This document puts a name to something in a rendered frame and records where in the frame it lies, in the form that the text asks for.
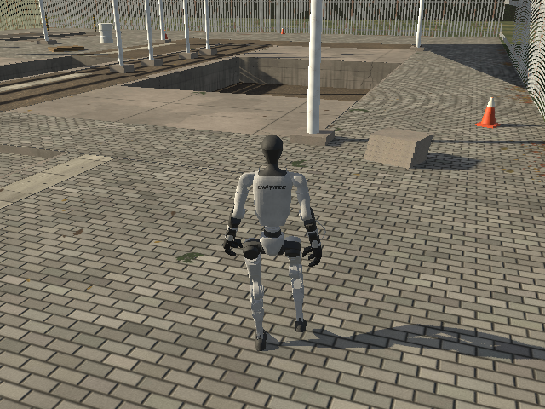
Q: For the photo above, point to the left robot upper arm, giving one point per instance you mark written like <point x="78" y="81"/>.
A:
<point x="245" y="180"/>

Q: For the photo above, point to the right robot foot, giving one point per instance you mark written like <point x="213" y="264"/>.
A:
<point x="300" y="326"/>

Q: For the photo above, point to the robot left thigh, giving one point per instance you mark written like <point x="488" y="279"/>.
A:
<point x="252" y="257"/>

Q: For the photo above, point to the right robot hand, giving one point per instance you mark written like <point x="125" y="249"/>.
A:
<point x="317" y="252"/>

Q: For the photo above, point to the left robot hand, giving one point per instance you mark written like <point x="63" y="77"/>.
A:
<point x="234" y="244"/>

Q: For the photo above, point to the right robot upper arm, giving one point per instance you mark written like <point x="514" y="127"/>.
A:
<point x="299" y="181"/>

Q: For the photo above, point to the robot left forearm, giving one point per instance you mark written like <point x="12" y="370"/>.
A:
<point x="232" y="227"/>

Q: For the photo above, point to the robot right forearm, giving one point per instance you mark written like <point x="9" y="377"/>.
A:
<point x="312" y="231"/>

